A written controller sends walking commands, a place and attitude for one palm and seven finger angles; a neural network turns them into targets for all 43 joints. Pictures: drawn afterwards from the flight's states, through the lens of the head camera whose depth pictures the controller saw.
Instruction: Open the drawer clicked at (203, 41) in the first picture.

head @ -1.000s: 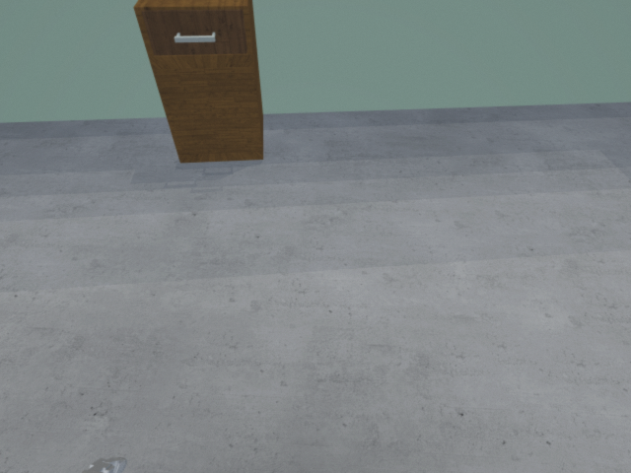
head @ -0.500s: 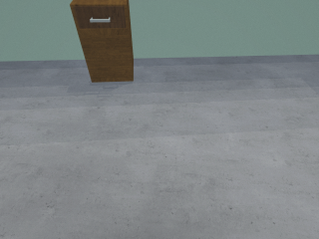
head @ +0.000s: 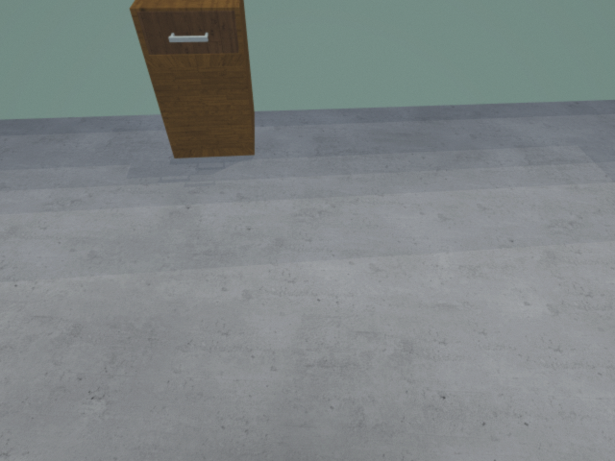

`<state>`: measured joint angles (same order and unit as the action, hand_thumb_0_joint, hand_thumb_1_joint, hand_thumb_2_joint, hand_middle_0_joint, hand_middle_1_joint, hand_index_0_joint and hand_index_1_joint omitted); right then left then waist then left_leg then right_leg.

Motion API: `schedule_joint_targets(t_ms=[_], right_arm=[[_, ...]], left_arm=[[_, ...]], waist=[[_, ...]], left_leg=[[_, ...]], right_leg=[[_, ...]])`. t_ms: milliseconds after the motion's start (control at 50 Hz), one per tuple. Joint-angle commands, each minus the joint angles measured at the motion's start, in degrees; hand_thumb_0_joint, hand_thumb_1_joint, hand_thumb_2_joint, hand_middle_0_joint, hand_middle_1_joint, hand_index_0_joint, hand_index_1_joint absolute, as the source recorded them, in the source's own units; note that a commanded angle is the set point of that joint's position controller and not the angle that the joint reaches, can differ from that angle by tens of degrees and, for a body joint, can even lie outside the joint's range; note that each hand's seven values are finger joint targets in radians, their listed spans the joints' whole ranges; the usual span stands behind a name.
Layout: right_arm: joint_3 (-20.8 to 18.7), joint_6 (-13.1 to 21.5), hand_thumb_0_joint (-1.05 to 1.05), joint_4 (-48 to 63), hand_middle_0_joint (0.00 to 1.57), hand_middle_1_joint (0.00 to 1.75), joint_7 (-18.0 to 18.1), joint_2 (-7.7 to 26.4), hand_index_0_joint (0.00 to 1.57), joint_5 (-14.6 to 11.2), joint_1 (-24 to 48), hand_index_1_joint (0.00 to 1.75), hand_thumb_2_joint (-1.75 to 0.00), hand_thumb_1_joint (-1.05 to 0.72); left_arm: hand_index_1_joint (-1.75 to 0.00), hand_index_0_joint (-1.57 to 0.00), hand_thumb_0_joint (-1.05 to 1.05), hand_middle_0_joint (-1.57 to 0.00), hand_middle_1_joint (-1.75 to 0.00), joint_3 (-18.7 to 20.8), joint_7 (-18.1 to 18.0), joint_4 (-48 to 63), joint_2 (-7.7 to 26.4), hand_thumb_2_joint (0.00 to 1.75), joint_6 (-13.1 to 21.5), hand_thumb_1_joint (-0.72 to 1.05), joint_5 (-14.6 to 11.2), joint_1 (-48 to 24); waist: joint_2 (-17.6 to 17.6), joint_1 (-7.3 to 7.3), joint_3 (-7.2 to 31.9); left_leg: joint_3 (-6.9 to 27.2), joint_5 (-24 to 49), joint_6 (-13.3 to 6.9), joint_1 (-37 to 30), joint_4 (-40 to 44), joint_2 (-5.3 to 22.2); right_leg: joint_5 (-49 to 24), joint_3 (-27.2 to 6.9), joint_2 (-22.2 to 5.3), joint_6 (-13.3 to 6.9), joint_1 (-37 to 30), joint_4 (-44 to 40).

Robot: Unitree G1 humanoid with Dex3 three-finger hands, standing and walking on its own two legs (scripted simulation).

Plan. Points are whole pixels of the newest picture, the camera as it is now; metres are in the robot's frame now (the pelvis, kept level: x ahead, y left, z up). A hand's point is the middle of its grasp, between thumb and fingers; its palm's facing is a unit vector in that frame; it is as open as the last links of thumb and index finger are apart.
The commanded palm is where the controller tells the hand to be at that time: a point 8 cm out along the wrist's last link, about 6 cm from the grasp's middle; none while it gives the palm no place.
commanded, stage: look at it before walking up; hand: left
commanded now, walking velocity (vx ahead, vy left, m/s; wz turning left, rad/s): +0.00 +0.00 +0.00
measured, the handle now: (189, 36) +1.68 +0.59 -0.13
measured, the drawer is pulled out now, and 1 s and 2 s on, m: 0.00 0.00 0.00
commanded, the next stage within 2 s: walk to a spot facing it in 0.54 s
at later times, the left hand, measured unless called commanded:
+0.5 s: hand out of the picture +0.08 +0.25 -0.16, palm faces -0.03 -0.94 -0.33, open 7.3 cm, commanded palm none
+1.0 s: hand out of the picture +0.01 +0.22 -0.20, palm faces +0.12 -0.98 -0.17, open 7.3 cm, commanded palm none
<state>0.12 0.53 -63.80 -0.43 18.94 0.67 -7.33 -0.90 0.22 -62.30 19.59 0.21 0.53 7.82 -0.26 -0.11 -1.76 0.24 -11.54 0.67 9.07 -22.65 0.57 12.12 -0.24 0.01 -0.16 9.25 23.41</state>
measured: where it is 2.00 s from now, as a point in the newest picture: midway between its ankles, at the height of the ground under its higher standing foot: (282, 391)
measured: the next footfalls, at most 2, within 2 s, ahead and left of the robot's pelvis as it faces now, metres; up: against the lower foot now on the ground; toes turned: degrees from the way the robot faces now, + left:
right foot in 1.40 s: +0.39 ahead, -0.06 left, +0.00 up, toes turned +3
left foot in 1.80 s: +0.50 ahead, +0.23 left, +0.00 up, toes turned +27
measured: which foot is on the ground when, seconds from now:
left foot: down 0.00-1.00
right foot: down 0.00-0.96, up 0.98-1.00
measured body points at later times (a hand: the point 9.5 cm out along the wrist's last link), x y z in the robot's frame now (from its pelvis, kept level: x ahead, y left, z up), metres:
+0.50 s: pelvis +0.01 +0.00 +0.00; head +0.01 +0.00 +0.45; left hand +0.08 +0.30 -0.13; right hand +0.09 -0.29 -0.13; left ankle +0.01 +0.13 -0.74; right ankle +0.01 -0.12 -0.74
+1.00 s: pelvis +0.06 +0.04 -0.02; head +0.06 +0.06 +0.43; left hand +0.01 +0.27 -0.18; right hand +0.07 -0.21 -0.16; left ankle +0.05 +0.13 -0.75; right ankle +0.01 -0.11 -0.73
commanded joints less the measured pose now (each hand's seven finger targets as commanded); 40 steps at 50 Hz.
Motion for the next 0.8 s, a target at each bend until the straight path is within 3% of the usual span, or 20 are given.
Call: schedule_joint_targets(t_ms=[0,340,620,660,720,740,780], right_arm=[[-2.24,1.3,0.0,3.69,0.2,0.3,1.02,12.01,0.2,-0.11,3.04,0.3,-0.9,-0.9],[-2.11,1.42,0.0,3.75,0.2,0.3,1.12,12.07,0.2,-0.24,3.56,0.3,-0.9,-0.9],[-2.08,1.34,0.0,3.58,0.2,0.3,1.14,12.16,0.2,-0.26,3.55,0.3,-0.9,-0.9],[-0.28,0.19,0.0,2.03,0.2,0.3,0.74,4.82,0.2,0.2,0.06,0.3,-0.9,-0.9],[-0.68,-0.81,0.0,2.52,0.2,0.3,0.38,4.57,0.2,0.83,-2.17,0.3,-0.9,-0.9],[-0.8,-0.91,0.0,3.19,0.2,0.3,0.3,4.16,0.2,0.91,-2.27,0.3,-0.9,-0.9],[-1.08,-0.77,0.0,4.78,0.2,0.3,0.29,2.79,0.2,0.8,-3.25,0.3,-0.9,-0.9]], left_arm=[[-0.3,-0.2,0.0,-0.2,-0.3,2.68,-0.85,3.85,11.64,0.9,1.21,0.9,0.1,-2.28],[-0.3,-0.2,0.0,-0.2,-0.3,2.71,-0.86,3.81,11.66,0.9,1.31,0.9,0.12,-2.23],[-0.3,-0.2,0.0,-0.2,-0.3,2.7,-0.89,3.46,11.78,0.9,1.31,0.9,0.11,-2.07],[-0.3,-0.2,0.0,-0.2,-0.3,1.18,-1.15,1.69,4.68,0.9,0.14,0.9,0.1,2.23],[-0.3,-0.2,0.0,-0.2,-0.3,1.99,-0.51,1.97,5.51,0.9,-0.73,0.9,0.7,5.16],[-0.3,-0.2,0.0,-0.2,-0.3,2.47,-0.34,2.25,6.05,0.9,-0.79,0.9,0.84,6.58],[-0.3,-0.2,0.0,-0.2,-0.3,3.49,-0.46,2.72,7.67,0.9,-0.46,0.9,0.83,10.0]], waist=[[0.08,0.13,2.51],[0.11,0.21,3.86],[0.51,0.26,3.09],[0.1,0.37,3.47],[-1.91,1.15,-2.81],[-3.42,1.65,-4.85],[-9.49,2.45,-4.76]], left_leg=[[5.24,4.48,-2.26,-0.62,4.22,6.01],[4.92,8.32,-2.21,-2.28,4.37,6.39],[4.94,8.19,-2.06,-2.45,5.1,6.42],[4.19,1.26,-1.21,-1.33,3.96,5.38],[4.79,-17.34,-2.03,8.06,2.06,3.15],[4.06,-19.3,-2.03,11.8,-0.89,1.91],[-0.48,-15.98,-1.77,17.18,-11.92,-0.07]], right_leg=[[-2.75,-6.38,-6.8,-1.76,1.12,-5.22],[-8.1,-5.82,-6.89,-1.61,-0.83,-4.89],[-8.0,-5.73,-6.88,-1.52,-1.26,-5.66],[2.17,-4.68,-6.7,-0.25,-1.23,-5.39],[21.31,-6.81,-6.84,-1.25,2.0,-6.59],[24.79,-8.48,-8.1,-2.19,1.92,-7.77],[30.0,-14.79,-14.26,-5.56,-1.17,-12.06]])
